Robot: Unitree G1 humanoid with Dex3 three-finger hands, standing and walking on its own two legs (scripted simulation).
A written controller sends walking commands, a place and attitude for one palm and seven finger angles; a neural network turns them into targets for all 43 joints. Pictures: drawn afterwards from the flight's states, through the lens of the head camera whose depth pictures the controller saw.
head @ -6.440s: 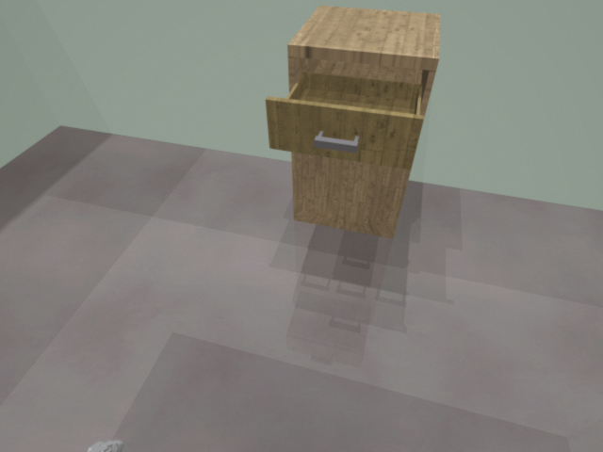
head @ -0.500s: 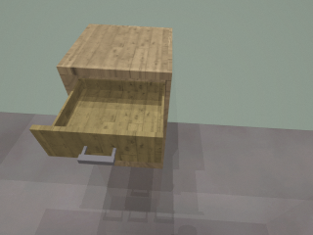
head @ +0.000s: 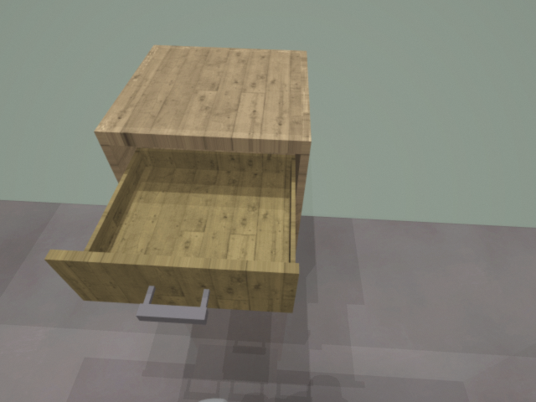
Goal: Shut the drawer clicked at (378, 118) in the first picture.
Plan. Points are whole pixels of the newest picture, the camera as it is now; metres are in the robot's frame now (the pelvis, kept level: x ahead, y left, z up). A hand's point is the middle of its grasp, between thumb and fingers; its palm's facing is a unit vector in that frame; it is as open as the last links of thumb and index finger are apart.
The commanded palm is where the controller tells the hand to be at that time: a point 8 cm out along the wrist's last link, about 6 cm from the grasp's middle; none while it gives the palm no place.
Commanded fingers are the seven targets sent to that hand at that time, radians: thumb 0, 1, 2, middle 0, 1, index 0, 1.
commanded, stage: come to a stop and stand still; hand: left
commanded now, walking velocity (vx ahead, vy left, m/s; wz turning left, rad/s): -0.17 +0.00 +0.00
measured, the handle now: (175, 303) +0.30 +0.18 -0.08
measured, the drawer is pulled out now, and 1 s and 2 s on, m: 0.30 0.30 0.30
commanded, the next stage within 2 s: look again from close up in 0.84 s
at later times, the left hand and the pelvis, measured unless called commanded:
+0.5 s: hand out of the picture -0.02 +0.20 -0.17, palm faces -0.02 -0.97 -0.25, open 7.3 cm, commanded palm none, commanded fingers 0.00 0.90 0.90 -0.20 -0.30 -0.20 -0.30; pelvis -0.02 +0.01 +0.00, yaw -2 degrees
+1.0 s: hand out of the picture -0.02 +0.16 -0.17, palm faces -0.02 -0.98 -0.22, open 7.3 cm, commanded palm none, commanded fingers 0.00 0.90 0.90 -0.20 -0.30 -0.20 -0.30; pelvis -0.03 -0.01 +0.00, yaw -3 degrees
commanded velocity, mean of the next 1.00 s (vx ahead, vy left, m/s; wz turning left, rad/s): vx -0.01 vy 0.00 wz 0.00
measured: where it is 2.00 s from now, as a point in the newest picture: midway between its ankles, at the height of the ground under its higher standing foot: outside the picture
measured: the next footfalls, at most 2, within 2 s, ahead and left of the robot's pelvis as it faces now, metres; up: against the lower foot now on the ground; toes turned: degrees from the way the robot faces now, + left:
left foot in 0.10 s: +0.08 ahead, +0.15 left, +0.00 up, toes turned -3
right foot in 0.44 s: -0.01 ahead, -0.09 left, +0.00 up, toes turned -8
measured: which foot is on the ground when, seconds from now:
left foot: up 0.00-0.08, down 0.10-1.00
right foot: down 0.00-0.16, up 0.18-0.42, down 0.44-1.00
